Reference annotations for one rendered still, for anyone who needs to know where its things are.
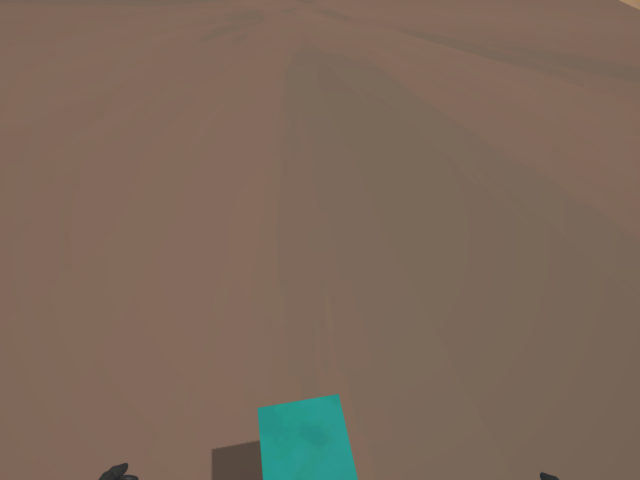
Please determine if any carton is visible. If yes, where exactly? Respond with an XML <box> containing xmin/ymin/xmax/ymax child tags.
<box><xmin>258</xmin><ymin>394</ymin><xmax>358</xmax><ymax>480</ymax></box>

